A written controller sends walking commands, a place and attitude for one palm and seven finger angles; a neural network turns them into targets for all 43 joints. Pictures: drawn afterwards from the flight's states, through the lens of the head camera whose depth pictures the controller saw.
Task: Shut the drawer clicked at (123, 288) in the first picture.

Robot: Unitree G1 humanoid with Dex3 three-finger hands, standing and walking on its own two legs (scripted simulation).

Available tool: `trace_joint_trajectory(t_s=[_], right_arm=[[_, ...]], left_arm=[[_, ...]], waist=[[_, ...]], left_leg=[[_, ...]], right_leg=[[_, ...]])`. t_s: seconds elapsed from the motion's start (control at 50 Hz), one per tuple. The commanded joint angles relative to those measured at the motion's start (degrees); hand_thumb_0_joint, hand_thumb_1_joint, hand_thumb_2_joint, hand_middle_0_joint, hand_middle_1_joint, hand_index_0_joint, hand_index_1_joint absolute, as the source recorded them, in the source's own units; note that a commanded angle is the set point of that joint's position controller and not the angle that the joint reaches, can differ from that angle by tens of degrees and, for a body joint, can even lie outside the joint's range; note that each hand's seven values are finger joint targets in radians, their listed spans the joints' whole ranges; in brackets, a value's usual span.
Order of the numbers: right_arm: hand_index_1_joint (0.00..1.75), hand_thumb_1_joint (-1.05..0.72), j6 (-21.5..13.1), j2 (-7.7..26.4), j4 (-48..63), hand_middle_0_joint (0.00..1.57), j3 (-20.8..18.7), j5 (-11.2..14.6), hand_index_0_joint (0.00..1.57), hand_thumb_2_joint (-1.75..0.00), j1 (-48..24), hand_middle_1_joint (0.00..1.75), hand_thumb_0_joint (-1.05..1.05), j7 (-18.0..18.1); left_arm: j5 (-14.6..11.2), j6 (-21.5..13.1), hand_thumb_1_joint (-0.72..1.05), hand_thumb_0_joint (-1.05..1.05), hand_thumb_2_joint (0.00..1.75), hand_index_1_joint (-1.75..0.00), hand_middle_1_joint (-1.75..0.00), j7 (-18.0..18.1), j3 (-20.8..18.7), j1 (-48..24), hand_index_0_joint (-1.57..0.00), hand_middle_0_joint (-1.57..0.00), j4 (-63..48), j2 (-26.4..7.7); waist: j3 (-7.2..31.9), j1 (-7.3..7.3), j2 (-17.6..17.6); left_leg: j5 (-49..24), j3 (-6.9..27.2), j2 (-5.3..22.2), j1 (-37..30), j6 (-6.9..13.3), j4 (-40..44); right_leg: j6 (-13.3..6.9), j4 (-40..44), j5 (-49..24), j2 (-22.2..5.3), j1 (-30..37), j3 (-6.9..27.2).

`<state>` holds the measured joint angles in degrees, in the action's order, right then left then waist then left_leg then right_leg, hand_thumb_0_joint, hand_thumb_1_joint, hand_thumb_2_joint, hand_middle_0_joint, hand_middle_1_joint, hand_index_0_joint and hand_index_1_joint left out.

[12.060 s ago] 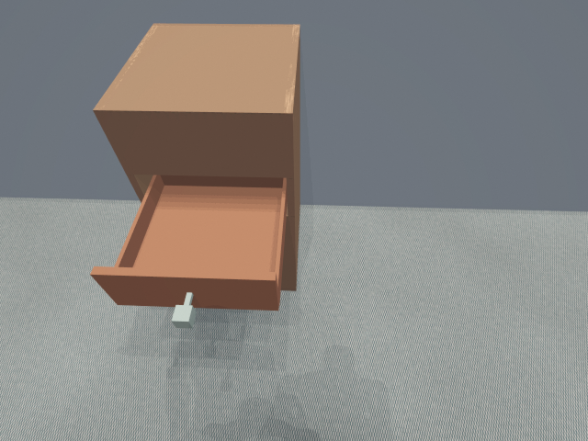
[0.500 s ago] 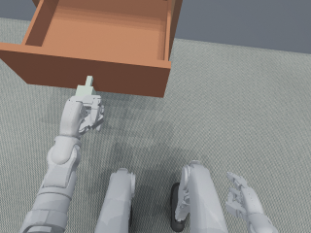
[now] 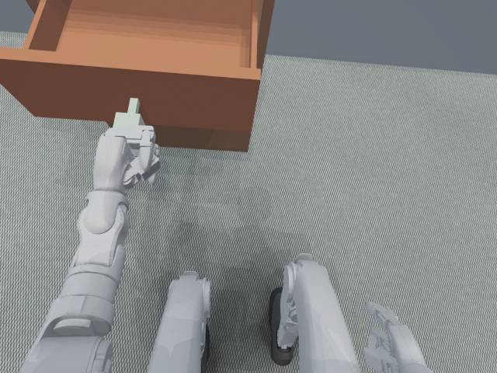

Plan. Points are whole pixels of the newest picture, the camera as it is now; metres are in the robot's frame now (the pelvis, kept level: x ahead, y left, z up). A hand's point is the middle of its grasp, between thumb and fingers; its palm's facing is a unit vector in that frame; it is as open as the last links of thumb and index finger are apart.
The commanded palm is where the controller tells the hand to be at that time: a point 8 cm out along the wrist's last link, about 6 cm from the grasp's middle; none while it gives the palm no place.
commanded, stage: push the drawer shut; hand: left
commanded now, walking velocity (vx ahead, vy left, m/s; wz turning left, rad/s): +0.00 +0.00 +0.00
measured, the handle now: (131, 119) +0.50 +0.17 +0.00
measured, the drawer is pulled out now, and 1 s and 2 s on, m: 0.19 0.06 0.00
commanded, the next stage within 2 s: pull the fist back off the drawer in 1.72 s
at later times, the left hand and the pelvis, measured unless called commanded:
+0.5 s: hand (162, 126) +0.49 +0.13 +0.00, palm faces -0.08 -0.99 -0.07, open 3.4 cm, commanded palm +0.49 +0.17 +0.00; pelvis +0.00 +0.00 +0.00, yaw -1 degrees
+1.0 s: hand (167, 90) +0.56 +0.12 +0.00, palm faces -0.07 -1.00 -0.05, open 3.4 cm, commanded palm +0.55 +0.16 +0.00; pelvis -0.01 +0.01 -0.02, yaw -2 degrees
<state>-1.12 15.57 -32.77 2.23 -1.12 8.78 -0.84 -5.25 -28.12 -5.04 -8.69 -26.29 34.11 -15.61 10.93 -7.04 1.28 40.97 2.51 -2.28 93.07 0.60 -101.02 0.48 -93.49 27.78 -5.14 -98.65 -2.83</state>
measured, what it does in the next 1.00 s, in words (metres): stands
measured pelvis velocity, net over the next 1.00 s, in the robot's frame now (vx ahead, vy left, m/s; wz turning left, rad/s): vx -0.01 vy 0.01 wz -0.04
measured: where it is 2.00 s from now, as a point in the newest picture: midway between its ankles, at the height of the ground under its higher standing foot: (239, 356)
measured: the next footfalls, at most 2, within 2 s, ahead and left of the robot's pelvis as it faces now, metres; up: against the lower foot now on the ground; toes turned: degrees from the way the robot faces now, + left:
none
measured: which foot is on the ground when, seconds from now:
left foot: down 0.00-1.00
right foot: down 0.00-1.00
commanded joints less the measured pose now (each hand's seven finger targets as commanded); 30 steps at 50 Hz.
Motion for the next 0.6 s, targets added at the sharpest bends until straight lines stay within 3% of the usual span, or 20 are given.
trace_joint_trajectory(t_s=[0.0, 0.12, 0.18, 0.24, 0.3, 0.36, 0.38, 0.4, 0.46, 0.48, 0.5, 0.58], right_arm=[[0.3, -0.9, -1.6, 10.1, 5.0, 0.2, -4.3, -0.2, 0.2, -0.9, 5.5, 0.3, 0.0, 0.9], [0.3, -0.9, -1.2, 9.8, 4.7, 0.2, -4.2, -0.3, 0.2, -0.9, 6.3, 0.3, 0.0, 0.8], [0.3, -0.9, -1.1, 9.8, 3.9, 0.2, -4.1, -0.4, 0.2, -0.9, 6.8, 0.3, 0.0, 0.8], [0.3, -0.9, -1.2, 9.7, 3.6, 0.2, -3.9, -0.6, 0.2, -0.9, 7.3, 0.3, 0.0, 0.8], [0.3, -0.9, -1.1, 9.7, 3.1, 0.2, -3.9, -0.7, 0.2, -0.9, 7.7, 0.3, 0.0, 0.9], [0.3, -0.9, -0.8, 9.9, 2.5, 0.2, -3.7, -0.9, 0.2, -0.9, 8.3, 0.3, 0.0, 0.9], [0.3, -0.9, -0.6, 10.0, 2.5, 0.2, -3.6, -1.0, 0.2, -0.9, 8.6, 0.3, 0.0, 0.9], [0.3, -0.9, -0.5, 9.9, 2.5, 0.2, -3.6, -1.0, 0.2, -0.9, 8.7, 0.3, 0.0, 0.8], [0.3, -0.9, 0.2, 10.4, 2.2, 0.2, -3.5, -1.3, 0.2, -0.9, 9.7, 0.3, 0.0, 0.9], [0.3, -0.9, 0.5, 10.3, 2.3, 0.2, -3.5, -1.3, 0.2, -0.9, 9.8, 0.3, 0.0, 0.7], [0.3, -0.9, 0.8, 10.5, 2.2, 0.2, -3.5, -1.4, 0.2, -0.9, 10.2, 0.3, 0.0, 0.6], [0.3, -0.9, 1.9, 10.7, 2.6, 0.2, -3.3, -1.7, 0.2, -0.9, 11.0, 0.3, 0.0, 0.2]], left_arm=[[-0.5, -3.7, 0.9, 0.0, 0.9, -1.6, -1.6, 0.4, -2.8, -24.1, -1.4, -1.4, -11.5, -7.8], [-0.6, -4.1, 0.9, 0.0, 0.9, -1.6, -1.6, -0.4, -3.8, -27.9, -1.4, -1.4, -10.2, -9.2], [-0.7, -4.4, 0.9, 0.0, 0.9, -1.6, -1.6, -0.3, -4.9, -31.0, -1.4, -1.4, -7.2, -10.1], [-0.3, -5.2, 0.9, 0.0, 0.9, -1.6, -1.6, -0.6, -6.6, -32.9, -1.4, -1.4, -5.5, -12.2], [-0.3, -5.8, 0.9, 0.0, 0.9, -1.6, -1.6, -0.7, -7.5, -35.6, -1.4, -1.4, -3.0, -12.9], [-0.2, -6.1, 0.9, 0.0, 0.9, -1.6, -1.6, -1.1, -7.9, -40.1, -1.4, -1.4, -0.6, -13.9], [0.2, -6.1, 0.9, 0.0, 0.9, -1.6, -1.6, -1.2, -8.8, -40.1, -1.4, -1.4, 0.5, -15.1], [0.2, -6.0, 0.9, 0.0, 0.9, -1.6, -1.6, -1.3, -8.5, -40.8, -1.4, -1.4, 1.7, -14.5], [0.7, -6.1, 0.9, 0.0, 0.9, -1.6, -1.6, -1.3, -10.1, -44.3, -1.4, -1.4, 3.3, -17.0], [0.9, -5.9, 0.9, 0.0, 0.9, -1.6, -1.6, -1.4, -9.5, -44.5, -1.4, -1.4, 4.4, -16.1], [0.8, -5.8, 0.9, 0.0, 0.9, -1.6, -1.6, -1.3, -9.7, -46.0, -1.4, -1.4, 4.6, -16.3], [1.4, -5.8, 0.9, 0.0, 0.9, -1.6, -1.6, -1.4, -11.7, -46.6, -1.4, -1.4, 6.1, -18.5]], waist=[[33.1, -2.77, 5.7], [35.0, -2.95, 6.7], [33.7, -4.05, 4.3], [34.8, -3.62, 5.7], [34.3, -4.45, 4.2], [33.8, -5.42, 6.0], [34.1, -4.84, 5.9], [34.0, -5.18, 6.4], [35.2, -5.54, 7.4], [35.3, -5.63, 8.6], [35.8, -6.1, 8.0], [37.6, -5.77, 8.3]], left_leg=[[-14.1, 1.2, 0.1, -14.3, -0.3, 16.5], [-15.4, 0.8, 0.1, -14.3, -0.1, 16.0], [-13.5, 0.4, 0.1, -11.8, 0.4, 15.4], [-13.8, 0.1, 0.0, -11.2, 0.4, 15.1], [-13.9, 0.0, 0.0, -9.9, 0.6, 14.5], [-13.0, -0.1, 0.0, -9.6, 0.7, 14.2], [-12.9, -0.1, 0.0, -9.5, 0.6, 14.3], [-12.7, -0.1, -0.1, -9.4, 0.7, 14.4], [-14.2, 0.5, 0.1, -10.7, 0.6, 14.2], [-14.4, 0.4, 0.1, -11.4, 0.5, 14.2], [-14.7, 0.6, 0.1, -11.2, 0.6, 14.0], [-16.1, 0.8, 0.3, -11.7, 0.5, 13.7]], right_leg=[[-2.3, 9.1, -2.2, 2.7, 26.9, 0.7], [-2.4, 9.4, -3.4, 3.0, 28.3, 1.2], [-2.0, 10.4, -2.4, 3.2, 29.3, 1.6], [-2.2, 10.2, -2.6, 3.3, 30.2, 1.9], [-1.9, 10.4, -2.8, 3.3, 30.5, 2.2], [-1.8, 10.3, -2.1, 3.3, 28.9, 2.2], [-1.9, 10.1, -1.9, 3.3, 29.3, 2.2], [-1.9, 10.1, -1.7, 3.4, 29.0, 2.1], [-1.9, 9.0, -2.8, 3.4, 27.7, 1.6], [-2.0, 9.0, -2.9, 3.5, 27.0, 1.5], [-1.9, 8.8, -3.3, 3.5, 27.1, 1.4], [-2.0, 8.4, -4.3, 3.7, 27.8, 1.4]])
